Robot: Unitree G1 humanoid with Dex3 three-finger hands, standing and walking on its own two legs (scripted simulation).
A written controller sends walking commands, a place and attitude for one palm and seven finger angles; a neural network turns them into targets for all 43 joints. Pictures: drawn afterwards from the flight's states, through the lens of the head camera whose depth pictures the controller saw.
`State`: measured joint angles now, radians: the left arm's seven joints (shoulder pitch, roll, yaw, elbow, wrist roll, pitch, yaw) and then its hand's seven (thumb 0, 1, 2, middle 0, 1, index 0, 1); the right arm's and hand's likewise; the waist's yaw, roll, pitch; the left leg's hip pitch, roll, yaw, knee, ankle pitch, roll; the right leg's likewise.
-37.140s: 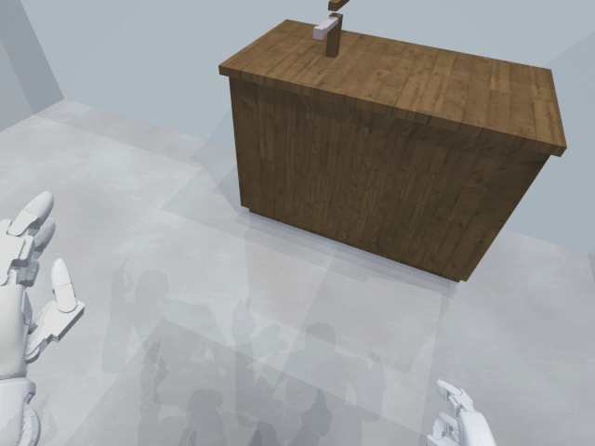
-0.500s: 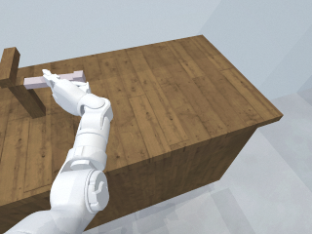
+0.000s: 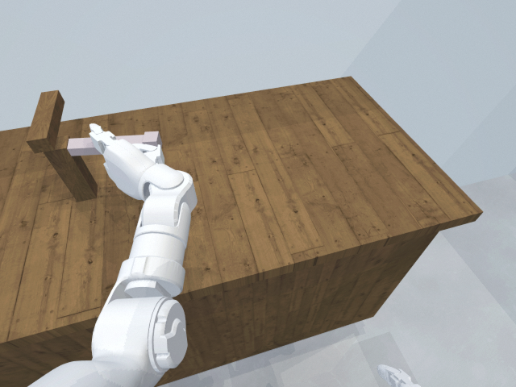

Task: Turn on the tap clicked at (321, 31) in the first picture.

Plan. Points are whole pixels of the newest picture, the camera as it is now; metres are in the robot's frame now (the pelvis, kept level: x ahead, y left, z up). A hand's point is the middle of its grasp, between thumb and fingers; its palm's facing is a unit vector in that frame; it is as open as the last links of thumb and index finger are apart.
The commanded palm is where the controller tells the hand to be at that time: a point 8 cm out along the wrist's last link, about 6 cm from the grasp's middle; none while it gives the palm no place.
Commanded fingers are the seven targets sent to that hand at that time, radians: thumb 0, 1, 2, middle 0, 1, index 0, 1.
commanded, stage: lift the hand up off the lever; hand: left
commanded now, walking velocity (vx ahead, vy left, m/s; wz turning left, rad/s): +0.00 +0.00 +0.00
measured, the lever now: (152, 142) +0.49 +0.20 +0.12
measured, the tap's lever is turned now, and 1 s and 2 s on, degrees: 78 68 68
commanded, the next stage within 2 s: draw the hand back beside the body in 1.56 s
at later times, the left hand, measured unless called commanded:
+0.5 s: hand (151, 158) +0.42 +0.18 +0.15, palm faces +0.80 -0.60 -0.07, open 7.8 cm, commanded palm +0.38 +0.19 +0.17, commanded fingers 0.00 0.90 0.90 -0.15 -0.15 -0.15 -0.15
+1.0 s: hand (148, 137) +0.42 +0.17 +0.19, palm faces +0.79 -0.61 -0.06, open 7.8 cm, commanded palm +0.37 +0.19 +0.19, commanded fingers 0.00 0.90 0.90 -0.15 -0.15 -0.15 -0.15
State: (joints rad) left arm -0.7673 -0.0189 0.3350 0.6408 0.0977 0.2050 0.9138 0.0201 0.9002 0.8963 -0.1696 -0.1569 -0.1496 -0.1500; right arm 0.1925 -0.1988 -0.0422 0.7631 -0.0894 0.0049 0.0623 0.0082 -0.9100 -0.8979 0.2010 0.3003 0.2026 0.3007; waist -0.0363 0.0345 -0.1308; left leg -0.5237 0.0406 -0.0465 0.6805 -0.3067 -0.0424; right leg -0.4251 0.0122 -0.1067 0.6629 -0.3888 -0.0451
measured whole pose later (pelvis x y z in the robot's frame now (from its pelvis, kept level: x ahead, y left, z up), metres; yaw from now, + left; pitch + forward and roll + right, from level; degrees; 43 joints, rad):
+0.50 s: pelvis -0.01 +0.00 +0.00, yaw +0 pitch +6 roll -1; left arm -0.74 -0.03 0.33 0.56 0.07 0.27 0.90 0.02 0.90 0.90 -0.18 -0.17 -0.15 -0.15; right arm 0.17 -0.20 -0.04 0.79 -0.08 -0.04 0.05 0.01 -0.91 -0.90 0.20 0.30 0.20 0.30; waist -0.02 0.04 -0.10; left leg -0.49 0.04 -0.05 0.66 -0.28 -0.05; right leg -0.39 0.01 -0.11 0.65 -0.37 -0.05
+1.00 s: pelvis -0.02 -0.01 +0.01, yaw +0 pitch +5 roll +0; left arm -0.82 0.02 0.34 0.63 0.06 0.29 0.90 0.02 0.90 0.90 -0.15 -0.15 -0.15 -0.15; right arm 0.19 -0.22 -0.03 0.80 -0.06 -0.02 0.04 0.01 -0.91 -0.90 0.20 0.30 0.20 0.30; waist -0.03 0.05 -0.11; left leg -0.44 0.05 -0.05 0.60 -0.24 -0.05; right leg -0.36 0.02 -0.11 0.60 -0.33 -0.05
